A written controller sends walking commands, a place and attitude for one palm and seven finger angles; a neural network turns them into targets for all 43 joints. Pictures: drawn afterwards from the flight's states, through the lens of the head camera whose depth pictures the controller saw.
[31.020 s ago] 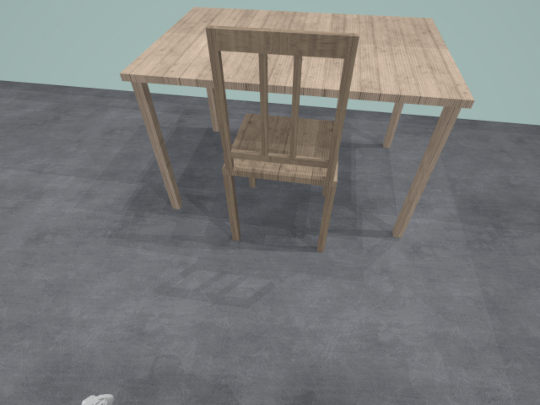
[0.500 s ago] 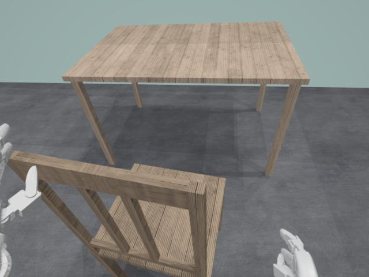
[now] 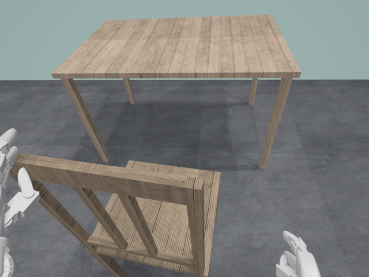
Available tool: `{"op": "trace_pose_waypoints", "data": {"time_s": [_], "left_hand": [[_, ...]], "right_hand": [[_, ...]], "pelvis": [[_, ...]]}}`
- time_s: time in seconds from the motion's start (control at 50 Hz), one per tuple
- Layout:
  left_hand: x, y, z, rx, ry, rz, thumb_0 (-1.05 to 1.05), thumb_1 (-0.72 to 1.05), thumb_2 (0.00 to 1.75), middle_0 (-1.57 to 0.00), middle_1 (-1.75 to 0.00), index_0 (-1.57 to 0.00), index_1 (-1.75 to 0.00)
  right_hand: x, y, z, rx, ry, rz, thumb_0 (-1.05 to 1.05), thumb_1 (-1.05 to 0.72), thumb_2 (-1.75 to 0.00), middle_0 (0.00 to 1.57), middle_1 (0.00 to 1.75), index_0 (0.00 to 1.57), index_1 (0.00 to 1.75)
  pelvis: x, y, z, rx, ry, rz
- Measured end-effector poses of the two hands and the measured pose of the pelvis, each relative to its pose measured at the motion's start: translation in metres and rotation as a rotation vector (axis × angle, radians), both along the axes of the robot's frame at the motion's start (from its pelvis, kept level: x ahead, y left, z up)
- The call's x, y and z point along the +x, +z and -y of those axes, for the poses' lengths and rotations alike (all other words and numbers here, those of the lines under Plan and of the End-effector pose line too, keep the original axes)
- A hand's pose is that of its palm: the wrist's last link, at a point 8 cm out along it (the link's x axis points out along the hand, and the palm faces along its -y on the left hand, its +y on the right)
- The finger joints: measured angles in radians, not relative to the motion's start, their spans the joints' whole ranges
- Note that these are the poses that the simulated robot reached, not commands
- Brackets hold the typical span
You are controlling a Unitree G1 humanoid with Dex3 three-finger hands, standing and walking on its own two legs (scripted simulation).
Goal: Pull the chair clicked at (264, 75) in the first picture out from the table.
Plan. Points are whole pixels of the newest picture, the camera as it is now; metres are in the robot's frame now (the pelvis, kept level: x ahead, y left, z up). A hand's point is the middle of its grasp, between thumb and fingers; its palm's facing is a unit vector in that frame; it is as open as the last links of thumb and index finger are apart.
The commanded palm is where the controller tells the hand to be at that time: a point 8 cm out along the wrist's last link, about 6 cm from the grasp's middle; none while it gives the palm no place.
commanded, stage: step back with the hand held close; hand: left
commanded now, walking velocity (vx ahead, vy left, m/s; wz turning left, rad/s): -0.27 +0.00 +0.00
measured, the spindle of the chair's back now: (106, 221) +0.26 +0.24 -0.06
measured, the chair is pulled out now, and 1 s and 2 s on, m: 0.60 0.60 0.60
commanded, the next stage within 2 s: none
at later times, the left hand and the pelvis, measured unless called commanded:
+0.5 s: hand (21, 221) +0.16 +0.28 +0.15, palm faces +0.44 -0.76 -0.48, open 7.4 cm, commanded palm +0.10 +0.31 +0.18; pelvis -0.05 +0.01 -0.01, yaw -1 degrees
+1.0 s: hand (10, 237) +0.13 +0.27 +0.16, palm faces +0.44 -0.74 -0.51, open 7.4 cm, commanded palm +0.06 +0.31 +0.18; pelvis -0.08 +0.01 -0.01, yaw +0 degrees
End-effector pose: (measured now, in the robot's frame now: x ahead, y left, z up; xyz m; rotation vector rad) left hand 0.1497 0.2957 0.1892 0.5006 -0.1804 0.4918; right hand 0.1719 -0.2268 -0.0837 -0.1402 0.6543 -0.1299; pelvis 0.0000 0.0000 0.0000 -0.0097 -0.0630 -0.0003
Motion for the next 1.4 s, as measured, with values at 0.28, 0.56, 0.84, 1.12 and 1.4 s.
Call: {"op": "trace_pose_waypoints", "data": {"time_s": [0.28, 0.56, 0.84, 1.12, 1.4], "left_hand": [[0.002, -0.005, -0.014, 0.108, -0.083, -0.071, 0.01, 0.88, 0.90, -0.17, -0.28, -0.21, -0.30], [-0.045, -0.019, -0.012, 0.046, -0.041, -0.031, 0.01, 0.88, 0.90, -0.20, -0.29, -0.21, -0.30], [-0.062, -0.007, -0.013, 0.114, -0.032, 0.019, 0.01, 0.88, 0.90, -0.21, -0.30, -0.21, -0.30], [-0.062, -0.005, -0.011, 0.170, -0.082, 0.046, 0.01, 0.88, 0.90, -0.21, -0.30, -0.21, -0.30], [-0.069, -0.007, -0.015, 0.150, -0.081, 0.069, 0.01, 0.88, 0.90, -0.21, -0.30, -0.21, -0.30]], "right_hand": [[-0.037, -0.004, -0.004, -0.016, -0.081, -0.120, 0.01, -0.90, -0.90, 0.20, 0.30, 0.20, 0.30], [-0.064, 0.000, -0.007, -0.039, -0.045, -0.084, 0.01, -0.90, -0.90, 0.20, 0.30, 0.20, 0.30], [-0.095, -0.007, 0.005, -0.071, -0.036, -0.110, 0.01, -0.90, -0.90, 0.20, 0.30, 0.20, 0.30], [-0.095, -0.011, 0.002, -0.082, -0.043, -0.117, 0.01, -0.90, -0.90, 0.20, 0.30, 0.20, 0.30], [-0.093, -0.005, 0.001, -0.103, -0.031, -0.109, 0.01, -0.90, -0.90, 0.20, 0.30, 0.20, 0.30]], "pelvis": [[-0.023, 0.000, -0.020, 0.019, -0.019, -0.051], [-0.053, -0.008, -0.011, 0.011, -0.011, -0.041], [-0.073, -0.011, -0.009, 0.008, -0.002, -0.062], [-0.075, -0.017, -0.008, 0.006, 0.007, -0.078], [-0.080, -0.015, -0.013, 0.001, 0.008, -0.094]]}}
